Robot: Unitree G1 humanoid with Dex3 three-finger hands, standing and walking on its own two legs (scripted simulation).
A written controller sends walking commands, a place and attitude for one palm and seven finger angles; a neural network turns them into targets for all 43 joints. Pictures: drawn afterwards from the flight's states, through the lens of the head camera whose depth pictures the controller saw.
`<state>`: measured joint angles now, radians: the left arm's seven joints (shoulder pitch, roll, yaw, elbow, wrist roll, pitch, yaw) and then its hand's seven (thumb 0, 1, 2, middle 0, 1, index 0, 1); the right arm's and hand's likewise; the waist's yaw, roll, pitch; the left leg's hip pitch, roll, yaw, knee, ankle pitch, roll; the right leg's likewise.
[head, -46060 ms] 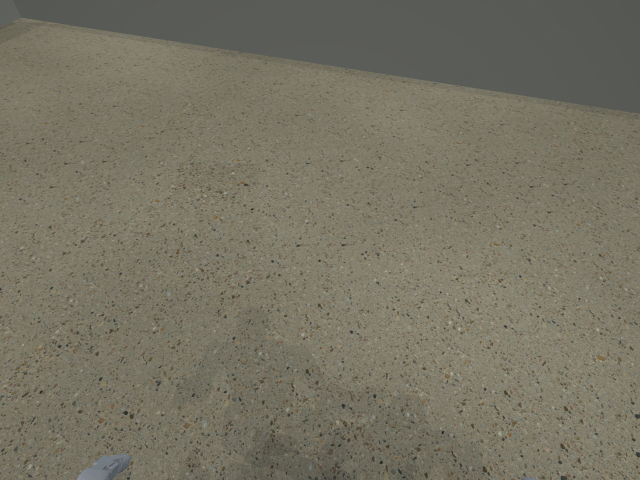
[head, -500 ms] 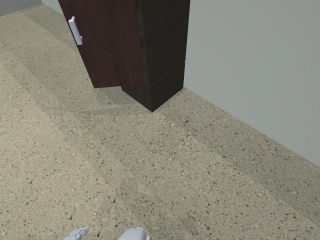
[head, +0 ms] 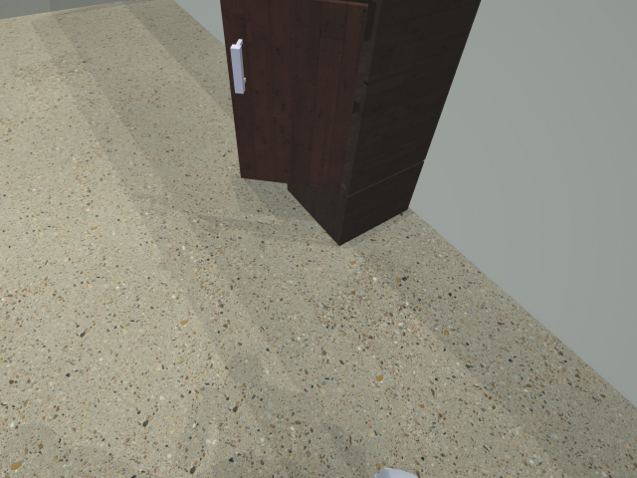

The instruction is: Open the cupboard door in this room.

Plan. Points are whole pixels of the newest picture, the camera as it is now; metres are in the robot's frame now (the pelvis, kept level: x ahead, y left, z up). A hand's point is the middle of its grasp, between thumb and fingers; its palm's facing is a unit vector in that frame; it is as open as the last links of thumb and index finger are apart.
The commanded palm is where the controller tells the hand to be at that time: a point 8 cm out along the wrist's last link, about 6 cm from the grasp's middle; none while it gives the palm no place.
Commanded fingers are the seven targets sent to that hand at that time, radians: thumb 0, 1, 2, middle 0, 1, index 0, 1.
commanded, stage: take the last steps up to it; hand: left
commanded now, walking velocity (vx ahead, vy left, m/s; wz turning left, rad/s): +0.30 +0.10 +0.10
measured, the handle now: (239, 66) +1.06 +0.29 -0.04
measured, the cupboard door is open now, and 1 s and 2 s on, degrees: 49 49 49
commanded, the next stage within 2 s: come to a stop and stand still in 1.24 s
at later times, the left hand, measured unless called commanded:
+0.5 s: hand out of the picture +0.12 +0.18 -0.17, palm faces +0.15 -0.97 -0.19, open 7.3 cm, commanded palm none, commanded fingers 0.00 0.90 0.90 -0.20 -0.30 -0.20 -0.30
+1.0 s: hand (199, 300) +0.42 +0.25 -0.16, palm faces +0.03 -0.98 -0.19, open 7.4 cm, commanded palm none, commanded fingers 0.00 0.90 0.90 -0.20 -0.30 -0.20 -0.30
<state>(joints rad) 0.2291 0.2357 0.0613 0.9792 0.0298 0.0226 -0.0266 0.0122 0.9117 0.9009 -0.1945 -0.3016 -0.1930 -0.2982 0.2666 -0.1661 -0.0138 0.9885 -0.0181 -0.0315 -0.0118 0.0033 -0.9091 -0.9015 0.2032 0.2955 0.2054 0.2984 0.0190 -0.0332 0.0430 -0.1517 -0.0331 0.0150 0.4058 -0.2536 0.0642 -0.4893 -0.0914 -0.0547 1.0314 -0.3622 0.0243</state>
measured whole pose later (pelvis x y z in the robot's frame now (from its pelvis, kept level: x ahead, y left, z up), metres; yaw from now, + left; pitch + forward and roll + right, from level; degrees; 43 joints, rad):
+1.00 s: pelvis +0.32 +0.06 -0.01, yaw +1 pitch +0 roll +2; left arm 0.15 0.17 0.06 0.97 0.03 -0.02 -0.03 0.01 0.91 0.90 -0.19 -0.30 -0.19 -0.30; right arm 0.33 -0.17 -0.04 1.08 -0.03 -0.05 -0.01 0.00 -0.93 -0.90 0.20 0.30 0.20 0.30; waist -0.01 -0.02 0.03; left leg -0.10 0.00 0.19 0.39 -0.28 0.04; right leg -0.42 -0.09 -0.10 0.67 -0.25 -0.01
